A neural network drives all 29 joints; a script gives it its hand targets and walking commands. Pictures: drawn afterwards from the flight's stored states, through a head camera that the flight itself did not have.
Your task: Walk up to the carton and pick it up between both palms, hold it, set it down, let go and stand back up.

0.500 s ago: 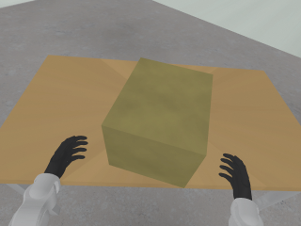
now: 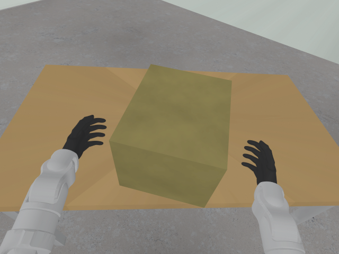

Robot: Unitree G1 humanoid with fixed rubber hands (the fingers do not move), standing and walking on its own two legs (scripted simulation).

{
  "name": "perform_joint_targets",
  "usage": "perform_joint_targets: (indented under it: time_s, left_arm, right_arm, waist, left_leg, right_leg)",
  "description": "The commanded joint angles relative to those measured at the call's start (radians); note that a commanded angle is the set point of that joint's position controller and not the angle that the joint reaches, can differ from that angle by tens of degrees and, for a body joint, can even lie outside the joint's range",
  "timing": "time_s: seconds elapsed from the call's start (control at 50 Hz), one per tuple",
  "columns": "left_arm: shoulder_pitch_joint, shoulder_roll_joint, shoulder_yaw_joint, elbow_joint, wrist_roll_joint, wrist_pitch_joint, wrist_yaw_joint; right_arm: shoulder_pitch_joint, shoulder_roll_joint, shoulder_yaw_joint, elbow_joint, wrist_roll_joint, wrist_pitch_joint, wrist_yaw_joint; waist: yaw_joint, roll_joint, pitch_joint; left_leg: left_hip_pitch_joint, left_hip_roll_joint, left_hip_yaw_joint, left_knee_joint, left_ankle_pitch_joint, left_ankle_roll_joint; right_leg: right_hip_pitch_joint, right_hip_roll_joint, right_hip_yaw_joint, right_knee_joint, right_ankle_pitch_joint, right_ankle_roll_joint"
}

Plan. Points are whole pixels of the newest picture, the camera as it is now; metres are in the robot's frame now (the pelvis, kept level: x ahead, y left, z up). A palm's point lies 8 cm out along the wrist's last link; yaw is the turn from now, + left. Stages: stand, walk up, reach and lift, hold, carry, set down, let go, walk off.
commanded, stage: reach and lift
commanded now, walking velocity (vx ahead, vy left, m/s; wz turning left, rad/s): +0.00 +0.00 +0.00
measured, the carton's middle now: (176, 132) +0.45 -0.02 -0.01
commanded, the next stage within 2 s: none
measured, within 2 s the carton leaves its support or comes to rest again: neither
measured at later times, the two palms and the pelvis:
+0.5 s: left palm (92, 117) +0.40 +0.19 +0.10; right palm (263, 150) +0.33 -0.22 +0.08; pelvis +0.00 -0.01 +0.00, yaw +0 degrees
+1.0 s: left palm (103, 98) +0.45 +0.17 +0.11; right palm (268, 137) +0.36 -0.24 +0.09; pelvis +0.00 -0.01 +0.00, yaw -1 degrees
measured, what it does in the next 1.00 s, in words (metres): stands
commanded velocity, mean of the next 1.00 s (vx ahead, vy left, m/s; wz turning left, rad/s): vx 0.00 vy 0.00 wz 0.00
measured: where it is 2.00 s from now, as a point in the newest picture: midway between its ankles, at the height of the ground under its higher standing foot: outside the picture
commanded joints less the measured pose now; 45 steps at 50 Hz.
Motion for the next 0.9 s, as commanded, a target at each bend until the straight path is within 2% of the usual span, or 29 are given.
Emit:
perform_joint_targets:
  time_s: [0.0, 0.04, 0.1, 0.12, 0.14, 0.18, 0.2, 0.22, 0.28, 0.3, 0.32, 0.36, 0.38, 0.4, 0.48, 0.5, 0.54, 0.58, 0.6, 0.64, 0.68, 0.7, 0.72, 0.74, 0.76, 0.8, 0.82, 0.84, 0.88]
  left_arm:
    - [-0.552, 0.288, 0.138, -0.114, -0.086, -0.059, 0.011]
    - [-0.553, 0.282, 0.132, -0.164, -0.077, -0.056, 0.022]
    - [-0.628, 0.289, 0.138, -0.094, -0.075, -0.064, 0.017]
    - [-0.632, 0.307, 0.156, -0.103, -0.078, -0.063, 0.022]
    - [-0.665, 0.309, 0.152, -0.053, -0.076, -0.057, 0.019]
    - [-0.741, 0.336, 0.133, 0.039, -0.093, -0.062, 0.010]
    - [-0.710, 0.313, 0.146, -0.032, -0.084, -0.073, 0.016]
    - [-0.706, 0.311, 0.143, 0.014, -0.078, -0.071, 0.015]
    - [-0.791, 0.338, 0.142, -0.005, -0.089, -0.081, 0.022]
    - [-0.790, 0.339, 0.142, -0.005, -0.091, -0.086, 0.026]
    - [-0.773, 0.350, 0.152, 0.024, -0.084, -0.089, 0.023]
    - [-0.883, 0.344, 0.142, 0.129, -0.077, -0.085, 0.016]
    - [-0.849, 0.330, 0.116, 0.071, -0.083, -0.092, 0.023]
    - [-0.810, 0.327, 0.134, 0.088, -0.084, -0.094, 0.015]
    - [-0.949, 0.335, 0.107, 0.165, -0.109, -0.126, 0.019]
    - [-0.932, 0.346, 0.130, 0.208, -0.097, -0.118, 0.013]
    - [-0.947, 0.338, 0.124, 0.153, -0.095, -0.119, 0.015]
    - [-1.011, 0.316, 0.090, 0.197, -0.104, -0.136, 0.011]
    - [-0.940, 0.312, 0.081, 0.160, -0.109, -0.140, 0.016]
    - [-1.020, 0.353, 0.115, 0.215, -0.093, -0.134, 0.016]
    - [-1.055, 0.344, 0.095, 0.322, -0.099, -0.129, 0.003]
    - [-1.090, 0.331, 0.075, 0.382, -0.115, -0.135, 0.008]
    - [-1.122, 0.347, 0.087, 0.412, -0.099, -0.126, 0.001]
    - [-1.174, 0.361, 0.098, 0.407, -0.095, -0.129, 0.003]
    - [-1.051, 0.336, 0.074, 0.313, -0.102, -0.142, 0.013]
    - [-1.095, 0.333, 0.045, 0.264, -0.140, -0.170, 0.016]
    - [-1.172, 0.362, 0.052, 0.344, -0.138, -0.173, 0.017]
    - [-1.132, 0.365, 0.079, 0.425, -0.121, -0.171, 0.015]
    - [-1.063, 0.341, 0.085, 0.530, -0.088, -0.168, 0.004]
  right_arm:
    - [-0.398, -0.278, -0.163, -0.184, 0.102, -0.056, -0.014]
    - [-0.402, -0.284, -0.161, -0.180, 0.112, -0.065, -0.008]
    - [-0.475, -0.286, -0.155, -0.140, 0.111, -0.074, -0.005]
    - [-0.481, -0.278, -0.154, -0.174, 0.104, -0.078, -0.006]
    - [-0.500, -0.280, -0.148, -0.097, 0.102, -0.063, -0.003]
    - [-0.588, -0.295, -0.176, -0.075, 0.084, -0.056, -0.007]
    - [-0.554, -0.271, -0.156, -0.108, 0.091, -0.069, -0.009]
    - [-0.548, -0.275, -0.161, -0.047, 0.096, -0.071, -0.006]
    - [-0.643, -0.296, -0.153, -0.090, 0.101, -0.079, 0.002]
    - [-0.656, -0.305, -0.169, -0.093, 0.095, -0.086, 0.001]
    - [-0.639, -0.285, -0.133, -0.076, 0.105, -0.089, -0.003]
    - [-0.738, -0.294, -0.162, 0.064, 0.078, -0.072, -0.003]
    - [-0.718, -0.309, -0.183, 0.059, 0.071, -0.080, 0.001]
    - [-0.684, -0.279, -0.150, 0.038, 0.079, -0.080, -0.003]
    - [-0.841, -0.294, -0.162, 0.075, 0.087, -0.094, 0.004]
    - [-0.815, -0.284, -0.142, 0.086, 0.082, -0.095, -0.001]
    - [-0.816, -0.305, -0.167, 0.115, 0.074, -0.099, -0.010]
    - [-0.877, -0.294, -0.201, 0.147, 0.058, -0.113, -0.010]
    - [-0.822, -0.303, -0.177, 0.123, 0.084, -0.123, -0.009]
    - [-0.926, -0.313, -0.152, 0.109, 0.089, -0.133, -0.013]
    - [-0.935, -0.306, -0.165, 0.202, 0.073, -0.117, -0.013]
    - [-0.989, -0.309, -0.163, 0.228, 0.077, -0.119, -0.005]
    - [-1.015, -0.317, -0.175, 0.266, 0.069, -0.110, -0.007]
    - [-1.044, -0.305, -0.176, 0.270, 0.075, -0.106, -0.005]
    - [-0.943, -0.312, -0.141, 0.213, 0.098, -0.120, 0.003]
    - [-0.967, -0.306, -0.143, 0.176, 0.123, -0.141, 0.005]
    - [-1.040, -0.332, -0.172, 0.240, 0.105, -0.147, 0.004]
    - [-0.986, -0.325, -0.169, 0.316, 0.093, -0.147, 0.007]
    - [-0.930, -0.301, -0.131, 0.413, 0.097, -0.143, 0.012]
  waist:
    - [-0.089, 0.089, -0.444]
    - [-0.095, 0.132, -0.488]
    - [-0.093, 0.118, -0.525]
    - [-0.084, 0.106, -0.564]
    - [-0.092, 0.120, -0.524]
    - [-0.117, 0.080, -0.523]
    - [-0.108, 0.112, -0.575]
    - [-0.117, 0.106, -0.580]
    - [-0.096, 0.126, -0.662]
    - [-0.109, 0.107, -0.695]
    - [-0.099, 0.101, -0.705]
    - [-0.132, 0.121, -0.643]
    - [-0.147, 0.125, -0.676]
    - [-0.132, 0.097, -0.696]
    - [-0.141, 0.120, -0.773]
    - [-0.124, 0.111, -0.769]
    - [-0.156, 0.110, -0.808]
    - [-0.183, 0.138, -0.835]
    - [-0.159, 0.155, -0.848]
    - [-0.139, 0.124, -0.882]
    - [-0.179, 0.128, -0.809]
    - [-0.165, 0.113, -0.802]
    - [-0.176, 0.127, -0.765]
    - [-0.175, 0.142, -0.772]
    - [-0.162, 0.127, -0.830]
    - [-0.167, 0.165, -0.920]
    - [-0.165, 0.166, -0.948]
    - [-0.162, 0.140, -0.913]
    - [-0.139, 0.154, -0.829]
  left_leg:
    - [-0.070, 0.098, -0.120, -0.155, 0.610, -0.167]
    - [0.000, 0.103, -0.130, -0.129, 0.729, -0.186]
    - [0.037, 0.106, -0.135, -0.118, 0.724, -0.180]
    - [0.012, 0.094, -0.120, -0.120, 0.727, -0.176]
    - [-0.021, 0.096, -0.122, -0.127, 0.686, -0.170]
    - [-0.080, 0.093, -0.123, -0.132, 0.598, -0.153]
    - [-0.025, 0.089, -0.126, -0.122, 0.699, -0.165]
    - [-0.028, 0.083, -0.117, -0.113, 0.689, -0.163]
    - [0.013, 0.093, -0.127, -0.100, 0.720, -0.172]
    - [0.020, 0.088, -0.122, -0.090, 0.711, -0.169]
    - [0.011, 0.075, -0.119, -0.090, 0.737, -0.165]
    - [-0.043, 0.083, -0.127, -0.097, 0.678, -0.163]
    - [-0.009, 0.089, -0.134, -0.094, 0.695, -0.169]
    - [-0.017, 0.080, -0.122, -0.094, 0.699, -0.161]
    - [-0.040, 0.076, -0.130, -0.086, 0.667, -0.164]
    - [-0.030, 0.068, -0.116, -0.085, 0.710, -0.162]
    - [0.024, 0.076, -0.128, -0.062, 0.792, -0.174]
    - [0.042, 0.084, -0.143, -0.050, 0.779, -0.179]
    - [0.092, 0.086, -0.143, -0.047, 0.870, -0.191]
    - [0.035, 0.072, -0.125, -0.038, 0.864, -0.189]
    - [0.008, 0.068, -0.136, -0.043, 0.800, -0.177]
    - [-0.011, 0.073, -0.130, -0.042, 0.795, -0.177]
    - [-0.048, 0.071, -0.131, -0.054, 0.755, -0.169]
    - [-0.052, 0.072, -0.132, -0.064, 0.710, -0.169]
    - [0.036, 0.085, -0.144, -0.048, 0.835, -0.181]
    - [0.113, 0.085, -0.147, -0.018, 0.910, -0.198]
    - [0.094, 0.084, -0.150, -0.011, 0.913, -0.196]
    - [0.060, 0.079, -0.127, -0.007, 0.901, -0.199]
    - [0.064, 0.080, -0.130, -0.018, 0.921, -0.193]
  right_leg:
    - [0.112, -0.022, 0.038, 0.016, 0.314, -0.026]
    - [0.069, -0.015, 0.038, 0.019, 0.327, -0.030]
    - [0.046, -0.016, 0.034, 0.011, 0.297, -0.022]
    - [0.091, -0.018, 0.036, 0.019, 0.360, -0.022]
    - [0.081, -0.018, 0.034, 0.019, 0.330, -0.024]
    - [0.097, -0.019, 0.035, 0.027, 0.323, -0.020]
    - [0.107, -0.021, 0.035, 0.031, 0.388, -0.022]
    - [0.099, -0.016, 0.026, 0.031, 0.378, -0.021]
    - [0.084, -0.015, 0.028, 0.039, 0.373, -0.020]
    - [0.091, -0.013, 0.025, 0.042, 0.399, -0.021]
    - [0.110, -0.014, 0.027, 0.043, 0.447, -0.014]
    - [0.081, -0.016, 0.023, 0.048, 0.389, -0.016]
    - [0.082, -0.007, 0.015, 0.044, 0.397, -0.020]
    - [0.111, -0.012, 0.021, 0.046, 0.437, -0.022]
    - [0.070, -0.013, 0.019, 0.061, 0.409, -0.023]
    - [0.108, -0.018, 0.023, 0.054, 0.471, -0.019]
    - [0.081, -0.005, 0.007, 0.057, 0.475, -0.013]
    - [0.001, -0.005, 0.003, 0.049, 0.388, -0.017]
    - [0.003, -0.001, 0.000, 0.040, 0.431, -0.024]
    - [0.053, 0.003, 0.006, 0.046, 0.493, -0.023]
    - [0.028, -0.004, 0.006, 0.050, 0.444, -0.015]
    - [0.014, 0.002, -0.002, 0.049, 0.428, -0.029]
    - [0.015, -0.003, 0.002, 0.053, 0.428, -0.018]
    - [0.005, -0.006, -0.005, 0.052, 0.377, -0.015]
    - [0.027, 0.008, -0.020, 0.056, 0.448, -0.024]
    - [-0.039, 0.012, -0.018, 0.051, 0.419, -0.024]
    - [-0.082, 0.013, -0.023, 0.044, 0.372, -0.025]
    - [-0.044, 0.006, -0.008, 0.018, 0.402, -0.038]
    - [-0.062, 0.003, -0.014, 0.020, 0.374, -0.034]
